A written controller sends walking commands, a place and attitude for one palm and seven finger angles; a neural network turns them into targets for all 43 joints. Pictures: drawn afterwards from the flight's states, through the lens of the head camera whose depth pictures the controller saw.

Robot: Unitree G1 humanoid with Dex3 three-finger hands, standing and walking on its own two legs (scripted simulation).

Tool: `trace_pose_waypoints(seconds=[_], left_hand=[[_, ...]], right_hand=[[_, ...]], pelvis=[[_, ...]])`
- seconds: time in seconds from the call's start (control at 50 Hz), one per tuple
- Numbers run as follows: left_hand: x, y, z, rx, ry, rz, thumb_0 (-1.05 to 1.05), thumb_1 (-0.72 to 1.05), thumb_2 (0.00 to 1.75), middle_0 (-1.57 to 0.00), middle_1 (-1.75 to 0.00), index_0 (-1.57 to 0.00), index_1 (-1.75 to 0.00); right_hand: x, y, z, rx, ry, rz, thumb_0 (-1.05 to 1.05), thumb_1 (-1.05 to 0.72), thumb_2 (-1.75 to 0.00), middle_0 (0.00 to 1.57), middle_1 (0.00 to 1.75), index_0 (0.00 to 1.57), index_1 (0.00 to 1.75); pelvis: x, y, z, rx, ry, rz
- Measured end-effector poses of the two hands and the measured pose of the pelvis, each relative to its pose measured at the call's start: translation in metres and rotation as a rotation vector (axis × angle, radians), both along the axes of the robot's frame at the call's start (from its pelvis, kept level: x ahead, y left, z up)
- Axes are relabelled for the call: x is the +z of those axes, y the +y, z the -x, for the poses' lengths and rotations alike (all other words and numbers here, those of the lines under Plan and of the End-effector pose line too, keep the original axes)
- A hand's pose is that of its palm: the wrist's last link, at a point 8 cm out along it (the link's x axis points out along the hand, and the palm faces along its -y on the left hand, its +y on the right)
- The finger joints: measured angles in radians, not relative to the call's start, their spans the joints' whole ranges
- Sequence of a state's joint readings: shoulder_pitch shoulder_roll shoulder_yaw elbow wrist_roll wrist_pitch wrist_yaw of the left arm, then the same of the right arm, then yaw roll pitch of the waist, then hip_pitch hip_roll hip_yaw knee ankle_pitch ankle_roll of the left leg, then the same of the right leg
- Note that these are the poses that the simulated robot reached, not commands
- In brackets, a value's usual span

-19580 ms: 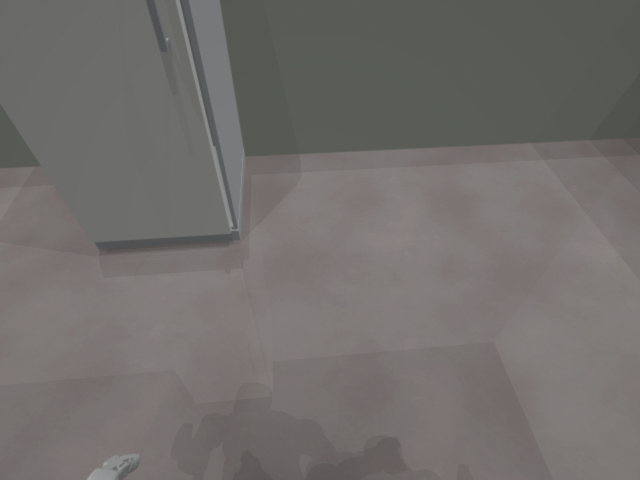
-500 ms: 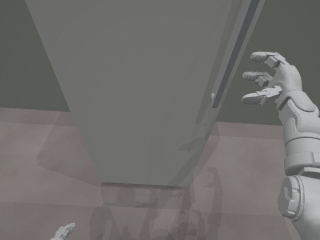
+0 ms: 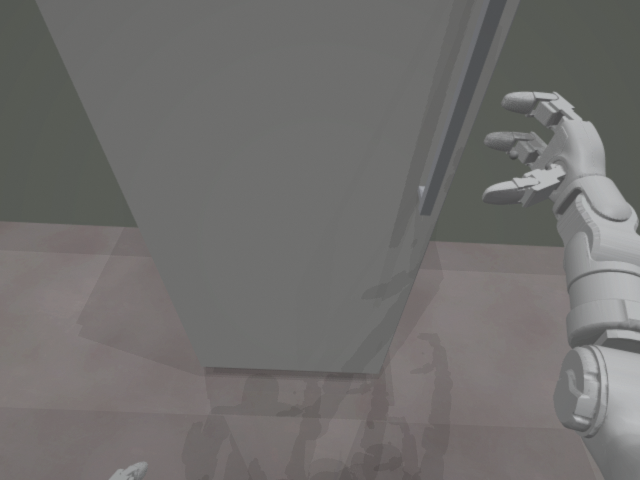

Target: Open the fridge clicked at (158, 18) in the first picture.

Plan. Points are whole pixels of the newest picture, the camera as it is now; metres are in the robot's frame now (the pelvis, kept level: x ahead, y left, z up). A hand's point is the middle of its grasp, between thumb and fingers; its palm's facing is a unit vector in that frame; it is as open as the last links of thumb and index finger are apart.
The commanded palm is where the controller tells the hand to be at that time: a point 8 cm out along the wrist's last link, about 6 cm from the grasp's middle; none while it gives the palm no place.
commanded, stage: move the hooked fingers beside the handle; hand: right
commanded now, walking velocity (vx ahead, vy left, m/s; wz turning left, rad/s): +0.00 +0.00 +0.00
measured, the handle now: (464, 73) +0.53 -0.10 +0.27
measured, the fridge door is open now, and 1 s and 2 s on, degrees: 0 0 0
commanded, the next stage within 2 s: feel for the door with the fingertips in 0.38 s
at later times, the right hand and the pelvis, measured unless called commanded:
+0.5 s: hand (508, 154) +0.47 -0.17 +0.20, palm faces -0.07 +1.00 +0.03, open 14.0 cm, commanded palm +0.45 -0.21 +0.21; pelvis +0.00 -0.01 +0.00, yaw +0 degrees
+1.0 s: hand (481, 151) +0.46 -0.13 +0.21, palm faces -0.07 +1.00 +0.03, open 14.0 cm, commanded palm +0.44 -0.18 +0.21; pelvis +0.00 +0.00 +0.00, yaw +0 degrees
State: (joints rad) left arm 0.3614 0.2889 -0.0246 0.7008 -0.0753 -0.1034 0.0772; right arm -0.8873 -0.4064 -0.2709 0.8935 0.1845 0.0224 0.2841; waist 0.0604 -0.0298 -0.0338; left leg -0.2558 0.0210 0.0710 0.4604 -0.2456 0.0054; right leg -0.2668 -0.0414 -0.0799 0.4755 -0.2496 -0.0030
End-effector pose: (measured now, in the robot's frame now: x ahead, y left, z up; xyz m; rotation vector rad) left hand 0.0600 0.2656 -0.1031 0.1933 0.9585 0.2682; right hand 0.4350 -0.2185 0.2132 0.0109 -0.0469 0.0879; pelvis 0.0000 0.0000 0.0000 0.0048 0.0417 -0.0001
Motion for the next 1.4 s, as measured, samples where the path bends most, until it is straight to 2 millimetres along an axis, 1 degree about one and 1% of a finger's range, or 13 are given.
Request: trace_pose_waypoints(seconds=[0.1, 0.22, 0.34, 0.52, 0.62, 0.72, 0.8, 0.9, 0.98, 1.06, 1.12, 1.2, 1.4], left_hand=[[0.003, -0.003, -0.015, -0.022, -0.036, -0.003, 0.02, 0.90, 0.90, -0.20, -0.30, -0.20, -0.29], [0.005, -0.011, -0.021, -0.031, -0.060, 0.009, 0.01, 0.90, 0.90, -0.20, -0.30, -0.20, -0.29], [0.002, -0.014, -0.015, -0.026, -0.036, 0.018, 0.01, 0.90, 0.90, -0.20, -0.30, -0.20, -0.30], [-0.003, -0.011, 0.004, 0.001, 0.026, 0.015, 0.01, 0.90, 0.90, -0.20, -0.30, -0.20, -0.30], [-0.003, -0.009, 0.006, -0.001, 0.040, 0.006, 0.02, 0.90, 0.90, -0.20, -0.30, -0.20, -0.29], [-0.002, -0.008, -0.001, -0.006, 0.024, 0.007, 0.02, 0.90, 0.90, -0.20, -0.30, -0.20, -0.29], [0.000, -0.009, -0.008, -0.005, -0.008, 0.017, 0.02, 0.90, 0.90, -0.20, -0.30, -0.20, -0.29], [0.000, -0.012, -0.018, -0.020, -0.032, 0.033, 0.01, 0.90, 0.90, -0.20, -0.30, -0.20, -0.29], [0.000, -0.014, -0.024, -0.031, -0.039, 0.038, 0.01, 0.90, 0.90, -0.20, -0.30, -0.20, -0.29], [0.001, -0.013, -0.025, -0.038, -0.046, 0.037, 0.01, 0.90, 0.90, -0.20, -0.30, -0.20, -0.29], [0.000, -0.011, -0.023, -0.040, -0.043, 0.033, 0.01, 0.90, 0.90, -0.20, -0.30, -0.20, -0.29], [-0.001, -0.008, -0.013, -0.037, -0.023, 0.023, 0.01, 0.90, 0.90, -0.20, -0.30, -0.20, -0.29], [-0.007, -0.001, 0.026, 0.006, 0.052, 0.012, 0.01, 0.90, 0.90, -0.20, -0.30, -0.20, -0.29]], right_hand=[[-0.008, 0.004, -0.005, -0.009, 0.068, -0.002, -0.01, 0.50, -0.30, 0.30, 1.20, 0.30, 1.20], [-0.007, 0.007, -0.008, -0.015, 0.022, -0.012, -0.01, 0.50, -0.30, 0.30, 1.20, 0.30, 1.20], [-0.005, 0.005, -0.014, -0.019, 0.035, 0.006, -0.01, 0.50, -0.30, 0.30, 1.20, 0.30, 1.20], [-0.011, -0.002, -0.015, -0.019, 0.040, -0.011, -0.01, 0.50, -0.30, 0.30, 1.20, 0.30, 1.20], [-0.010, 0.007, -0.015, 0.006, 0.027, 0.004, -0.01, 0.50, -0.30, 0.30, 1.20, 0.30, 1.20], [-0.011, 0.022, -0.018, 0.021, 0.044, -0.029, -0.01, 0.50, -0.30, 0.30, 1.20, 0.30, 1.20], [-0.012, 0.027, -0.018, 0.002, 0.044, -0.027, -0.01, 0.50, -0.30, 0.30, 1.20, 0.30, 1.20], [-0.009, 0.033, -0.012, -0.002, 0.019, -0.008, -0.01, 0.50, -0.30, 0.30, 1.20, 0.30, 1.20], [-0.007, 0.035, -0.010, -0.009, 0.036, -0.015, -0.01, 0.50, -0.30, 0.30, 1.20, 0.30, 1.20], [-0.003, 0.034, -0.009, -0.023, 0.045, -0.004, -0.01, 0.50, -0.30, 0.30, 1.20, 0.30, 1.20], [0.000, 0.033, -0.010, -0.027, 0.043, -0.005, -0.01, 0.50, -0.30, 0.30, 1.20, 0.30, 1.20], [0.001, 0.035, -0.013, -0.020, 0.048, 0.002, -0.01, 0.50, -0.30, 0.30, 1.20, 0.30, 1.20], [0.001, 0.049, -0.023, 0.000, 0.035, -0.023, -0.01, 0.50, -0.30, 0.30, 1.20, 0.30, 1.20]], pelvis=[[-0.001, -0.003, 0.003, -0.005, 0.011, 0.000], [-0.001, -0.004, 0.003, 0.002, 0.014, 0.002], [-0.001, -0.005, 0.001, 0.001, 0.019, 0.000], [-0.001, -0.006, -0.002, 0.007, 0.026, 0.000], [-0.001, -0.006, -0.002, 0.001, 0.024, -0.002], [-0.001, -0.006, -0.003, 0.003, 0.027, -0.001], [-0.001, -0.004, -0.003, 0.009, 0.026, 0.001], [0.000, -0.003, -0.003, 0.009, 0.018, 0.001], [-0.001, -0.001, -0.002, 0.003, 0.011, 0.002], [-0.001, 0.001, 0.001, -0.002, 0.009, 0.001], [-0.001, 0.002, 0.003, -0.005, 0.010, 0.001], [-0.002, 0.002, 0.007, -0.010, 0.014, 0.001], [-0.003, 0.001, 0.011, 0.000, 0.030, 0.003]])
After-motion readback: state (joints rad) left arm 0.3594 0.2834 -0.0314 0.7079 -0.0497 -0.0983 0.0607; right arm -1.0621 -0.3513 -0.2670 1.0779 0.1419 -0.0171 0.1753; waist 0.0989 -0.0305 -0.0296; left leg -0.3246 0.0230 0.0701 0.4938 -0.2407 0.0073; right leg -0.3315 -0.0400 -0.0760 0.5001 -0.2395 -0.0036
